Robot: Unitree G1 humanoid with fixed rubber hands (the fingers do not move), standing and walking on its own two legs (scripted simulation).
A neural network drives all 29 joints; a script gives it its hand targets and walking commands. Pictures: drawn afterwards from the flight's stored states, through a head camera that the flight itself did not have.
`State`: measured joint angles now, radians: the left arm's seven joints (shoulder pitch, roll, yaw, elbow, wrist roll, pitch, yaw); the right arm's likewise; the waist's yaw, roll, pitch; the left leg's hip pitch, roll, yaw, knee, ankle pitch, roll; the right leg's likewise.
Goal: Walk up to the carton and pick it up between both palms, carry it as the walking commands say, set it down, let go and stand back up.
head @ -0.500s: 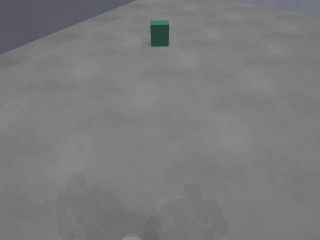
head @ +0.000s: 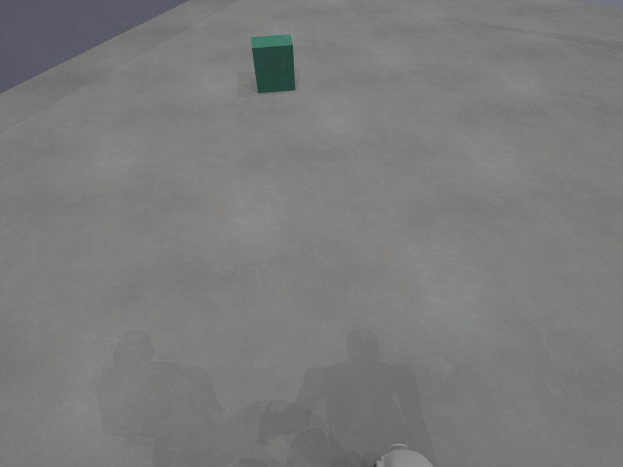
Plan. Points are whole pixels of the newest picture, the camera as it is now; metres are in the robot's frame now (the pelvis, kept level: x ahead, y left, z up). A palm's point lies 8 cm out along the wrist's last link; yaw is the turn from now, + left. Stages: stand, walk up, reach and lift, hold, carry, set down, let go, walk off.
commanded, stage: walk up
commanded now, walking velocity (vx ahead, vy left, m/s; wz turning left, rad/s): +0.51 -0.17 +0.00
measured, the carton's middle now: (273, 64) +2.47 +0.05 -0.64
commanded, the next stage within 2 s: none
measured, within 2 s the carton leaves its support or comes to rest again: neither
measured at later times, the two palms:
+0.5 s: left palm out of the picture +0.18 +0.15 -0.14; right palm (482, 318) +0.37 -0.30 -0.13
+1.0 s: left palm (201, 245) +0.59 +0.21 -0.13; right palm (449, 285) +0.44 -0.27 -0.13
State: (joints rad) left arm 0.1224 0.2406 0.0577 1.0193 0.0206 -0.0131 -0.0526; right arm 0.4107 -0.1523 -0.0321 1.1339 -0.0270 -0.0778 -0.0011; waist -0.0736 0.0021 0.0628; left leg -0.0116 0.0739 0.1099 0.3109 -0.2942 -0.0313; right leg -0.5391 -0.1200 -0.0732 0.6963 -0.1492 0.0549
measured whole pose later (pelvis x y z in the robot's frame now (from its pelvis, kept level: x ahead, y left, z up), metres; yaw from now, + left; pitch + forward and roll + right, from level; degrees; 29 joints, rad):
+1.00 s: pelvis +0.50 -0.03 +0.00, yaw +1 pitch -1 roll +0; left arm 0.15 0.22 0.06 0.99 0.03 -0.01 -0.04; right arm 0.40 -0.17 -0.04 1.11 -0.02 -0.09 0.00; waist -0.05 -0.02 0.05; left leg -0.03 0.03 0.13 0.32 -0.27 0.02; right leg -0.56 -0.14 -0.07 0.77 -0.11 0.05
